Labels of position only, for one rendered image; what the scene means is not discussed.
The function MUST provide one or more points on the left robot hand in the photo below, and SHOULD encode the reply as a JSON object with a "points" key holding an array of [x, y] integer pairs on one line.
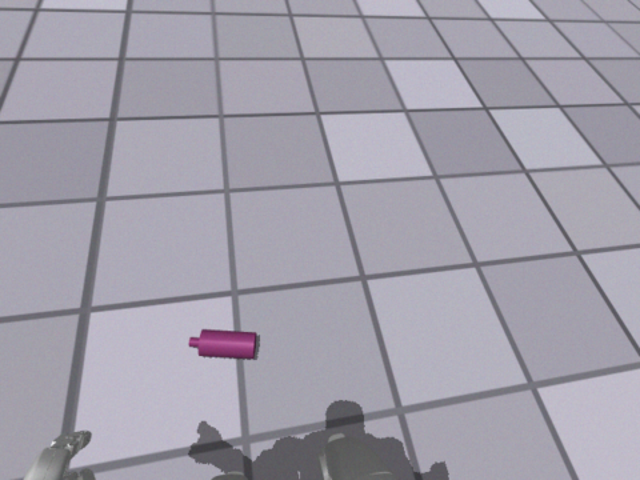
{"points": [[52, 463]]}

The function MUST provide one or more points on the bottle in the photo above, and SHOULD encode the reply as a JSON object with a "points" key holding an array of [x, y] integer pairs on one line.
{"points": [[230, 344]]}

